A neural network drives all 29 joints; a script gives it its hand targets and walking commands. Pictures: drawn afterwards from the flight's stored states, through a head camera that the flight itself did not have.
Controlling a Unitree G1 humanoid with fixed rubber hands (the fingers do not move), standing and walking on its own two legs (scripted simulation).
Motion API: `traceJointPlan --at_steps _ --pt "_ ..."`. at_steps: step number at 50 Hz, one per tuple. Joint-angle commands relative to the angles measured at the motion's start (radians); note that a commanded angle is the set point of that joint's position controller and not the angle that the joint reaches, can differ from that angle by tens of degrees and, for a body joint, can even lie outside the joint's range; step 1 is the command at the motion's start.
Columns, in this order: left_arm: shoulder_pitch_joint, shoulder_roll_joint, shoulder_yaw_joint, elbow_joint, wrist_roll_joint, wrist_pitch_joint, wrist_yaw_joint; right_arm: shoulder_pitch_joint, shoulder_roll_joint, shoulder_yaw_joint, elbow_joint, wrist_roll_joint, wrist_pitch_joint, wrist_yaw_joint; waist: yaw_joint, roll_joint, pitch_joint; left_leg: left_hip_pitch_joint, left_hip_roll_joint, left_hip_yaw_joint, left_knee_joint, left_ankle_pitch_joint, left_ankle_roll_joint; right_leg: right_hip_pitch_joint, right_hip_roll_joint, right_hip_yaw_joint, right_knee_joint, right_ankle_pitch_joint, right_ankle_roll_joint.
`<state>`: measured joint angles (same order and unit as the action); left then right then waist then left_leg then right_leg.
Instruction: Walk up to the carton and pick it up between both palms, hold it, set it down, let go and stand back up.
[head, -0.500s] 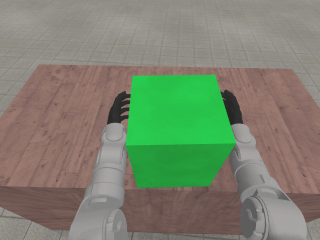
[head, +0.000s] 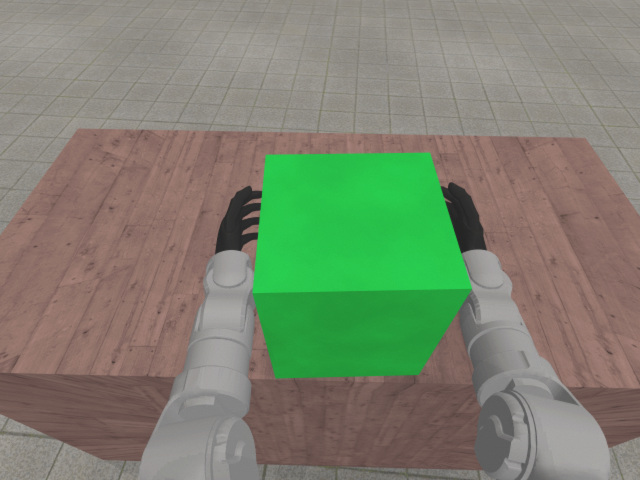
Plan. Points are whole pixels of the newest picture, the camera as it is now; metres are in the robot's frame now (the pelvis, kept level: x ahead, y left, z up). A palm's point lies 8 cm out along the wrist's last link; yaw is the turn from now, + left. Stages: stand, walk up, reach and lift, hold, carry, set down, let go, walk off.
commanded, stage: set down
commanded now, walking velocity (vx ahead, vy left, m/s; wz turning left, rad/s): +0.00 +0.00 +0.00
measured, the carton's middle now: (347, 273) +0.38 +0.00 +0.03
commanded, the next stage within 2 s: none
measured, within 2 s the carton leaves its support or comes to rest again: neither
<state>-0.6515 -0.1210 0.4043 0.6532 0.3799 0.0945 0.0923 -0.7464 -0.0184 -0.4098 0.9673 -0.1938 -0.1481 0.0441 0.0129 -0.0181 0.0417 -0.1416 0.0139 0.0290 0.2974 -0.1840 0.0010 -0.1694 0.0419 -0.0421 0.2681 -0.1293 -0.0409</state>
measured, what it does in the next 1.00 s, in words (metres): stands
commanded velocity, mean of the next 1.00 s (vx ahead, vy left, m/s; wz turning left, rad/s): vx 0.00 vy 0.00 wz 0.00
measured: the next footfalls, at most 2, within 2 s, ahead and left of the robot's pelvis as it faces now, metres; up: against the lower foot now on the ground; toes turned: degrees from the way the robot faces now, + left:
none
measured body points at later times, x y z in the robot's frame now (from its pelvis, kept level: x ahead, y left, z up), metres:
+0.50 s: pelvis +0.00 +0.00 +0.00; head +0.04 +0.01 +0.45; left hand +0.41 +0.16 +0.07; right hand +0.42 -0.15 +0.07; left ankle -0.02 +0.12 -0.75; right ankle +0.01 -0.09 -0.75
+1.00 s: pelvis +0.00 +0.00 +0.00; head +0.05 +0.01 +0.44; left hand +0.39 +0.16 +0.03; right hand +0.43 -0.15 +0.05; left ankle -0.02 +0.12 -0.75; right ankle +0.01 -0.09 -0.75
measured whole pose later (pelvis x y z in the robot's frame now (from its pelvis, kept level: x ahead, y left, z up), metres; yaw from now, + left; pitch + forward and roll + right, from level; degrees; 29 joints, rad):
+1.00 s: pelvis +0.00 +0.00 +0.00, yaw +0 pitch +6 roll +0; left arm -0.67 -0.09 0.40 0.85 0.18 -0.04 0.19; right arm -0.79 -0.12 -0.16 1.11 0.00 -0.17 -0.01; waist 0.02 -0.02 0.01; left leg -0.26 0.02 0.03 0.34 -0.19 0.00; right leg -0.28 0.05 -0.04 0.30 -0.13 -0.05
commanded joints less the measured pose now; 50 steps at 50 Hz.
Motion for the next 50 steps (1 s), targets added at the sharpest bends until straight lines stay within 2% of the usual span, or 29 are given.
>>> traceJointPlan --at_steps 1,3,6,8,10,13,15,18,19,20,22,24,25,26,28,29,30,31,32,34,37,38,40,43,46,47,48,49,50 --pt "-0.418 -0.405 -0.098 0.004 0.030 -0.064 -0.086 -0.399 0.467 0.158 -0.054 -0.131 -0.023 0.132 0.094 -0.006 -0.443 -0.139 0.004 0.091 -0.029 0.224 0.013 0.264 -0.036 -0.015 0.070 0.315 0.061" --pt "-0.403 -0.427 -0.112 0.001 0.034 -0.065 -0.095 -0.395 0.490 0.152 -0.063 -0.146 -0.022 0.129 0.073 -0.012 -0.434 -0.146 0.002 0.090 -0.027 0.223 0.008 0.269 -0.037 -0.020 0.074 0.328 0.061" --pt "-0.405 -0.422 -0.099 -0.009 0.034 -0.082 -0.089 -0.395 0.503 0.167 -0.065 -0.140 -0.034 0.136 0.104 -0.008 -0.478 -0.147 0.001 0.098 -0.027 0.240 0.008 0.278 -0.031 -0.018 0.077 0.330 0.056" --pt "-0.409 -0.443 -0.111 -0.021 0.032 -0.074 -0.090 -0.388 0.468 0.128 -0.037 -0.158 -0.028 0.134 0.061 0.004 -0.441 -0.128 0.003 0.090 -0.020 0.241 0.000 0.233 -0.033 -0.036 0.063 0.292 0.055" --pt "-0.390 -0.418 -0.076 0.007 0.038 -0.073 -0.103 -0.379 0.487 0.140 -0.061 -0.166 -0.025 0.132 0.091 -0.038 -0.405 -0.145 -0.002 0.096 -0.027 0.215 0.018 0.250 -0.036 -0.027 0.069 0.287 0.065" --pt "-0.399 -0.440 -0.105 -0.022 0.034 -0.082 -0.097 -0.398 0.477 0.130 -0.081 -0.165 -0.038 0.139 0.076 0.007 -0.459 -0.132 -0.002 0.095 -0.022 0.257 0.005 0.233 -0.029 -0.032 0.065 0.302 0.061" --pt "-0.387 -0.409 -0.073 0.012 0.052 -0.076 -0.099 -0.357 0.479 0.125 -0.052 -0.164 -0.028 0.137 0.076 -0.007 -0.410 -0.159 -0.002 0.095 -0.020 0.201 0.019 0.238 -0.036 -0.023 0.066 0.262 0.061" --pt "-0.363 -0.416 -0.065 0.026 0.056 -0.078 -0.100 -0.371 0.490 0.144 -0.080 -0.160 -0.027 0.141 0.103 -0.021 -0.414 -0.173 -0.006 0.095 -0.019 0.217 0.019 0.245 -0.046 -0.008 0.081 0.330 0.071" --pt "-0.355 -0.439 -0.097 -0.004 0.044 -0.087 -0.097 -0.357 0.483 0.129 -0.052 -0.161 -0.037 0.138 0.069 0.004 -0.444 -0.129 -0.005 0.088 -0.010 0.256 0.010 0.240 -0.037 -0.025 0.077 0.341 0.067" --pt "-0.369 -0.430 -0.095 0.003 0.045 -0.090 -0.098 -0.355 0.479 0.124 -0.058 -0.173 -0.041 0.135 0.060 -0.017 -0.438 -0.128 0.001 0.086 -0.008 0.249 0.012 0.232 -0.031 -0.026 0.071 0.314 0.061" --pt "-0.334 -0.425 -0.068 0.033 0.054 -0.085 -0.110 -0.329 0.488 0.140 -0.033 -0.176 -0.029 0.133 0.069 -0.050 -0.385 -0.149 -0.002 0.092 -0.011 0.262 0.020 0.256 -0.035 -0.021 0.087 0.384 0.071" --pt "-0.339 -0.429 -0.076 0.018 0.066 -0.087 -0.104 -0.331 0.483 0.133 -0.050 -0.170 -0.037 0.135 0.071 -0.006 -0.415 -0.155 -0.001 0.089 -0.013 0.247 0.013 0.240 -0.037 -0.021 0.079 0.324 0.063" --pt "-0.325 -0.419 -0.065 0.027 0.064 -0.091 -0.106 -0.318 0.487 0.143 -0.060 -0.168 -0.033 0.135 0.082 -0.033 -0.407 -0.147 0.001 0.092 -0.014 0.230 0.019 0.237 -0.035 -0.019 0.079 0.324 0.065" --pt "-0.352 -0.417 -0.077 -0.006 0.050 -0.107 -0.097 -0.341 0.480 0.141 -0.079 -0.160 -0.049 0.135 0.092 -0.004 -0.464 -0.148 -0.004 0.098 -0.009 0.259 0.012 0.244 -0.036 -0.018 0.077 0.341 0.064" --pt "-0.338 -0.359 -0.032 0.058 0.051 -0.107 -0.102 -0.329 0.427 0.105 -0.052 -0.176 -0.034 0.121 0.077 -0.058 -0.389 -0.184 -0.011 0.100 -0.013 0.212 0.028 0.256 -0.045 0.002 0.089 0.368 0.078" --pt "-0.290 -0.262 -0.024 0.064 0.039 -0.106 -0.091 -0.295 0.313 0.123 -0.054 -0.134 -0.037 0.110 0.086 -0.051 -0.426 -0.173 -0.012 0.100 -0.006 0.246 0.029 0.281 -0.045 0.009 0.097 0.422 0.081" --pt "-0.312 -0.269 -0.017 0.062 0.040 -0.113 -0.092 -0.318 0.310 0.095 -0.051 -0.152 -0.035 0.101 0.072 -0.047 -0.380 -0.196 -0.010 0.095 -0.010 0.225 0.027 0.270 -0.042 0.003 0.097 0.376 0.076" --pt "-0.310 -0.260 -0.011 0.044 0.042 -0.121 -0.080 -0.300 0.300 0.097 -0.041 -0.146 -0.038 0.099 0.089 -0.030 -0.391 -0.189 -0.008 0.097 -0.015 0.233 0.025 0.288 -0.046 0.009 0.100 0.386 0.075" --pt "-0.313 -0.227 -0.029 0.027 0.022 -0.132 -0.064 -0.305 0.267 0.108 -0.031 -0.126 -0.043 0.080 0.071 -0.043 -0.409 -0.182 -0.002 0.095 -0.011 0.242 0.024 0.285 -0.038 -0.001 0.100 0.379 0.075" --pt "-0.323 -0.031 -0.028 0.028 -0.018 -0.147 -0.016 -0.295 0.033 0.109 -0.006 -0.054 -0.046 0.043 0.076 -0.005 -0.426 -0.164 0.003 0.094 0.003 0.270 0.009 0.271 -0.028 0.000 0.106 0.360 0.064" --pt "-0.349 0.093 -0.061 0.039 -0.095 -0.147 0.056 -0.355 -0.104 0.184 0.003 0.078 -0.037 -0.013 0.091 0.007 -0.434 -0.174 0.002 0.093 0.038 0.277 0.003 0.221 -0.010 0.019 0.091 0.339 0.054" --pt "-0.366 0.039 -0.084 0.048 -0.108 -0.138 0.066 -0.392 -0.062 0.223 0.032 0.107 -0.033 -0.021 0.098 0.017 -0.401 -0.164 0.009 0.080 0.037 0.274 -0.004 0.194 -0.004 0.010 0.088 0.291 0.043" --pt "-0.378 0.142 -0.111 0.099 -0.167 -0.142 0.090 -0.395 -0.167 0.290 0.069 0.196 -0.024 -0.032 0.127 0.009 -0.454 -0.185 0.006 0.087 0.059 0.300 -0.007 0.207 0.001 0.025 0.103 0.357 0.039" --pt "-0.428 0.135 -0.171 0.087 -0.212 -0.153 0.110 -0.446 -0.176 0.332 0.105 0.270 -0.028 -0.051 0.110 0.037 -0.531 -0.178 0.012 0.069 0.084 0.317 -0.027 0.145 0.011 0.023 0.109 0.329 0.023" --pt "-0.439 0.161 -0.183 0.094 -0.229 -0.180 0.125 -0.453 -0.218 0.368 0.064 0.323 -0.049 -0.067 0.122 0.047 -0.678 -0.141 0.009 0.069 0.130 0.395 -0.046 0.137 0.014 0.032 0.112 0.405 0.010" --pt "-0.458 0.177 -0.195 0.106 -0.253 -0.193 0.128 -0.465 -0.219 0.364 0.054 0.329 -0.054 -0.075 0.097 0.036 -0.722 -0.154 0.008 0.064 0.140 0.386 -0.048 0.136 0.016 0.037 0.123 0.422 0.010" --pt "-0.470 0.211 -0.164 0.090 -0.248 -0.206 0.130 -0.490 -0.236 0.375 0.015 0.338 -0.062 -0.078 0.136 0.036 -0.743 -0.202 0.007 0.069 0.141 0.377 -0.050 0.165 0.012 0.047 0.136 0.421 0.014" --pt "-0.491 0.205 -0.199 0.084 -0.272 -0.223 0.129 -0.500 -0.235 0.382 -0.003 0.350 -0.064 -0.085 0.100 0.054 -0.813 -0.195 0.003 0.063 0.157 0.414 -0.057 0.161 0.014 0.042 0.144 0.457 0.015" --pt "-0.443 0.191 -0.220 0.058 -0.279 -0.228 0.131 -0.436 -0.251 0.376 0.030 0.352 -0.075 -0.085 0.092 0.057 -0.799 -0.152 0.008 0.052 0.166 0.460 -0.066 0.148 0.022 0.036 0.141 0.477 0.009"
